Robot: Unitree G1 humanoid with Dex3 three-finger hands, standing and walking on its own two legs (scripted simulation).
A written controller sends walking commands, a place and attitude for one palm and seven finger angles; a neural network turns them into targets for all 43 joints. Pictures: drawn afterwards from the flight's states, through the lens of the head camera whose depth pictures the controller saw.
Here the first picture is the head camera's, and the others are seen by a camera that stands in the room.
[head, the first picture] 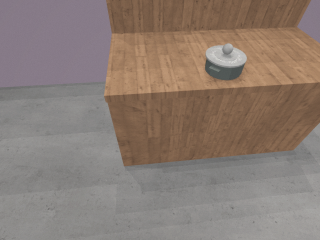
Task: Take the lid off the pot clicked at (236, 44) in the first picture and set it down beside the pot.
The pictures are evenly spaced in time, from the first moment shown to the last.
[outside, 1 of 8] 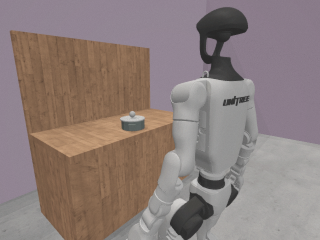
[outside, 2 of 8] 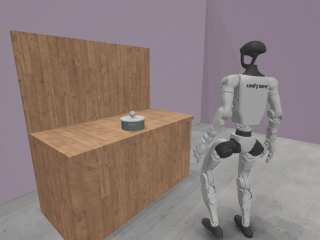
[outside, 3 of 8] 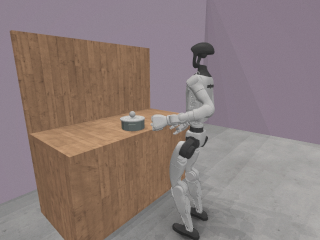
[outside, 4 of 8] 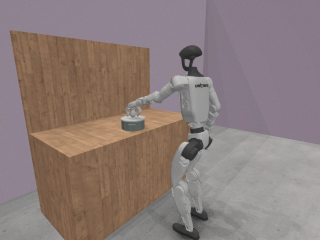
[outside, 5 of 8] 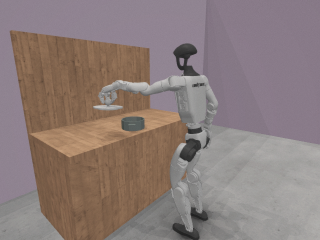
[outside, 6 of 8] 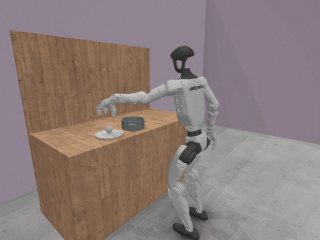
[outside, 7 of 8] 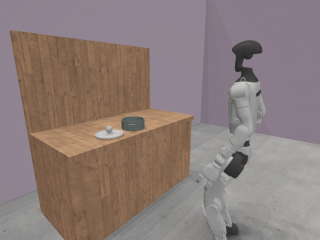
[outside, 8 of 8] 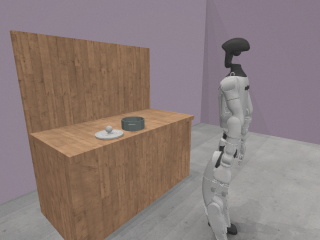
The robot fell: no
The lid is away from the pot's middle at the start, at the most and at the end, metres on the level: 0.00 0.25 0.24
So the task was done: yes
